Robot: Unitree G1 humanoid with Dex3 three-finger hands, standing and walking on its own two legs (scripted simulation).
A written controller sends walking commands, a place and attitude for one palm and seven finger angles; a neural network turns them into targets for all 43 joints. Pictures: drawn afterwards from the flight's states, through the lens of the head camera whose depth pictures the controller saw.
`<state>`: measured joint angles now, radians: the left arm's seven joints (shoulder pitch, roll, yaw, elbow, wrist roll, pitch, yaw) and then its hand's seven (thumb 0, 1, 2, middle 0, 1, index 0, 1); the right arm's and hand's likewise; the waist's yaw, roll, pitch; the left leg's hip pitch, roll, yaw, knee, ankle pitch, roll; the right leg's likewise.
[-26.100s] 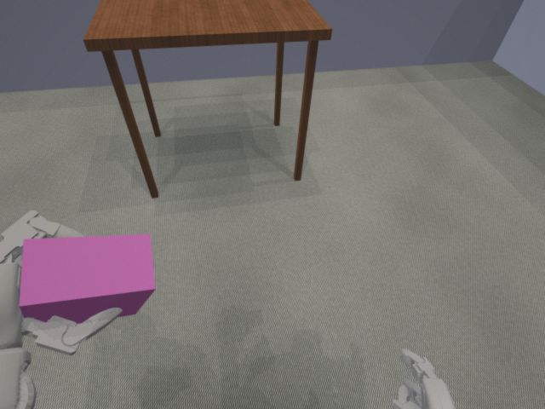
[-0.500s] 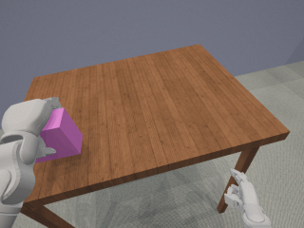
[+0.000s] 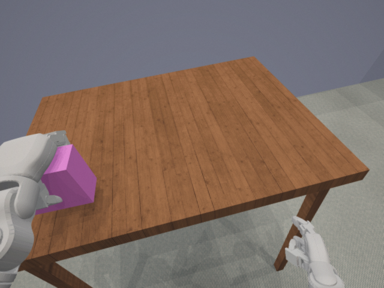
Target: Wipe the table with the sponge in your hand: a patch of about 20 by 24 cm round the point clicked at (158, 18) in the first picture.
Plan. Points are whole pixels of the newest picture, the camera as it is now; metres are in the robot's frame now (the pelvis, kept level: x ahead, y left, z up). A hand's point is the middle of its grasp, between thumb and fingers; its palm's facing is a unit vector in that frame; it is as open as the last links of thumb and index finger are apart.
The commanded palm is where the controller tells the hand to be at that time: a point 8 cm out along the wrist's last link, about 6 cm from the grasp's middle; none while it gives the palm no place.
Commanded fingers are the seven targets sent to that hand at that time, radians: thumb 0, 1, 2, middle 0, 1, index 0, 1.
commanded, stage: move the sponge above the wiping area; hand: left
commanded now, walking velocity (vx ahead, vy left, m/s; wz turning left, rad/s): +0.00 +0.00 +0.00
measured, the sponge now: (56, 186) +0.23 +0.32 +0.12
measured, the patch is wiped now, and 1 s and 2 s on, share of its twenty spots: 0.00 0.00 0.00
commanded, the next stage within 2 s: none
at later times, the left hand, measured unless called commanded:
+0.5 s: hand (43, 173) +0.24 +0.34 +0.15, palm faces +0.03 -0.02 -1.00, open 10.2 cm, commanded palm +0.20 +0.33 +0.22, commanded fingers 0.00 0.10 1.30 -1.20 -1.60 -1.20 -1.60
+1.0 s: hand (41, 171) +0.23 +0.34 +0.16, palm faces +0.07 -0.02 -1.00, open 10.2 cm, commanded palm +0.19 +0.33 +0.22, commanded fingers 0.00 0.10 1.30 -1.20 -1.60 -1.20 -1.60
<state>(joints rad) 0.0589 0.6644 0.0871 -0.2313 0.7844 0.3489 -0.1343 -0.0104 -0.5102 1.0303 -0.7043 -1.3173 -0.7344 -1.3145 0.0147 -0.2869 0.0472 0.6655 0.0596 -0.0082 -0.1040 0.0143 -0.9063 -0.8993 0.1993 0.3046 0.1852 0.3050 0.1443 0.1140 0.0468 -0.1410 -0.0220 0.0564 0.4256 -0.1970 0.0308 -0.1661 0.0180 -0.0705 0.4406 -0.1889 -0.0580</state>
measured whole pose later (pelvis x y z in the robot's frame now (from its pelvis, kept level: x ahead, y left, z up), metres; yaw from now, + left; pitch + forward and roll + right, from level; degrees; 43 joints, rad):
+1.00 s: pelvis +0.01 +0.01 +0.00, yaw +0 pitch -4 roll +0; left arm 0.12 0.68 0.13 -0.25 0.77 0.33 -0.13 -0.01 -0.51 1.03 -0.70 -1.32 -0.73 -1.31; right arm 0.03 -0.29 0.05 0.67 0.06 0.01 -0.09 0.01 -0.91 -0.90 0.20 0.30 0.20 0.31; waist 0.14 0.11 0.04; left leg -0.14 -0.03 0.05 0.42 -0.21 0.04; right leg -0.15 0.02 -0.07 0.42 -0.19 -0.05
